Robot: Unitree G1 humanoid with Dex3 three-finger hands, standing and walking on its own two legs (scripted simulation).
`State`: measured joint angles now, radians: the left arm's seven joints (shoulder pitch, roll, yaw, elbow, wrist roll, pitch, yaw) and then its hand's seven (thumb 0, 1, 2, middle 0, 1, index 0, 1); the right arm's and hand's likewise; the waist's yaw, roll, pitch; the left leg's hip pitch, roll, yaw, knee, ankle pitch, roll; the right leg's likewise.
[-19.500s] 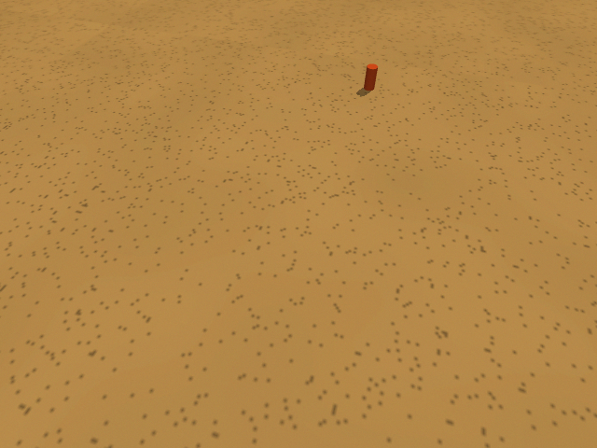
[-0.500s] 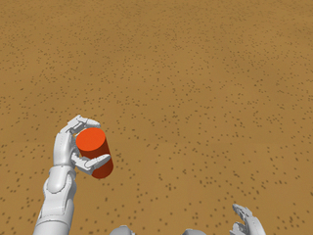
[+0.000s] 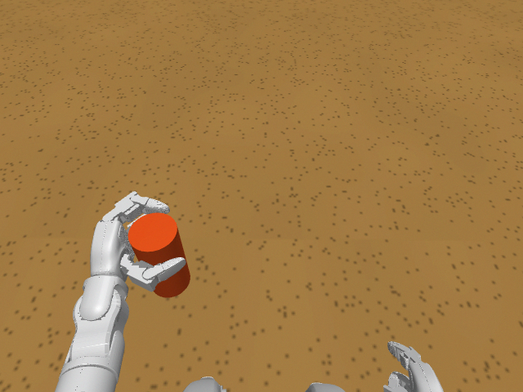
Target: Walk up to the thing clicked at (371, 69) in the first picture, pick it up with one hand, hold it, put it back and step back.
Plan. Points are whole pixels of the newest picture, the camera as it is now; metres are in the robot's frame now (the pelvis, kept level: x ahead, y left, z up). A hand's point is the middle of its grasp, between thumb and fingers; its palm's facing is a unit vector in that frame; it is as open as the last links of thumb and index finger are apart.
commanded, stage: hold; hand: left
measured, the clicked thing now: (162, 257) +0.31 +0.16 +0.01
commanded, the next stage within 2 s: crouch in 1.56 s
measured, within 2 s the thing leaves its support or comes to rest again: neither
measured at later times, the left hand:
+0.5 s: hand (154, 241) +0.32 +0.17 +0.05, palm faces +0.05 -1.00 -0.01, open 10.3 cm
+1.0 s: hand (152, 241) +0.32 +0.17 +0.05, palm faces +0.05 -1.00 -0.01, open 10.3 cm
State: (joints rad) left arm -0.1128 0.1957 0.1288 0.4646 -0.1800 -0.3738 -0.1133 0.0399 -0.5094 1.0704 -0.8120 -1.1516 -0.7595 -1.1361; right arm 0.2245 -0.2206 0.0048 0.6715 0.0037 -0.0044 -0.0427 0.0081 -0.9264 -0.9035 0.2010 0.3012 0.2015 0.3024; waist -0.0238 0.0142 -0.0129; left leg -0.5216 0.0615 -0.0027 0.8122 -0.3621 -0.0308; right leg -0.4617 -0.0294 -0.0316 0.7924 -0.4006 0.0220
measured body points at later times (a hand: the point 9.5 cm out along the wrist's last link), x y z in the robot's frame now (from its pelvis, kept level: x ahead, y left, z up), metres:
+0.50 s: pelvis +0.00 +0.00 +0.00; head +0.03 +0.00 +0.45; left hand +0.31 +0.22 +0.05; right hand +0.13 -0.25 -0.11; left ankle +0.03 +0.14 -0.71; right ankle +0.00 -0.13 -0.71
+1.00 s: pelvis +0.00 +0.00 +0.00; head +0.03 +0.01 +0.45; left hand +0.31 +0.22 +0.05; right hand +0.13 -0.24 -0.11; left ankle +0.03 +0.14 -0.71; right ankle +0.00 -0.13 -0.71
